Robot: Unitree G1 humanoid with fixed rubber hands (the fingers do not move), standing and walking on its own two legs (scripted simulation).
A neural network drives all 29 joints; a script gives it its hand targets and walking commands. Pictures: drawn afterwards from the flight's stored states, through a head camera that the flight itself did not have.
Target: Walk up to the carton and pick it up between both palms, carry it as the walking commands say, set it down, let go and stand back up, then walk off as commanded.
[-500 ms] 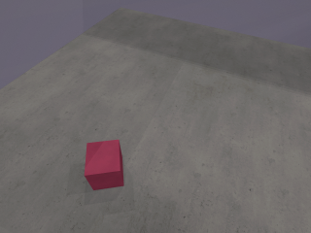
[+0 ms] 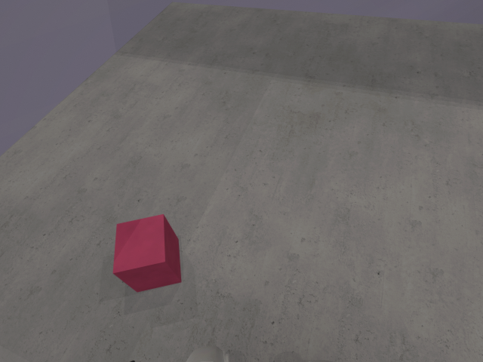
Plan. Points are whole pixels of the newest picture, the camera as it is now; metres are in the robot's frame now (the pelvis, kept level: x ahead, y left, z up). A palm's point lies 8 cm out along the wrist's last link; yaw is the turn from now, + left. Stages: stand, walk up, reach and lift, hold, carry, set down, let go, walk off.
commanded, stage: walk off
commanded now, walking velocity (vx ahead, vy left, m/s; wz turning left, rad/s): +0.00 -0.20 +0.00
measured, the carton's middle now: (150, 254) +0.60 +0.44 -0.65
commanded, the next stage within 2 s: stand in 0.06 s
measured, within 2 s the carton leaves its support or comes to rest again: neither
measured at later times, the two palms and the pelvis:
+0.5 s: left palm out of the picture -0.01 +0.17 -0.14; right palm out of the picture +0.04 -0.28 -0.13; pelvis +0.01 -0.05 +0.01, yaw +0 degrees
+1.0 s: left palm out of the picture -0.03 +0.13 -0.14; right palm out of the picture -0.02 -0.27 -0.15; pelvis +0.02 -0.07 +0.01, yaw +0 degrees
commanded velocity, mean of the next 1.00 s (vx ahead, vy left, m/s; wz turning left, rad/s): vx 0.00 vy -0.01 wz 0.00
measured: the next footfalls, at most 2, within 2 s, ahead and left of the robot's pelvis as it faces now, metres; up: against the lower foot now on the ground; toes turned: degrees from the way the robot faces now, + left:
left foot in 0.26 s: +0.02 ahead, +0.05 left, +0.00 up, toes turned +6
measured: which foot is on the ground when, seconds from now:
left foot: up 0.00-0.24, down 0.26-1.00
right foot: down 0.00-1.00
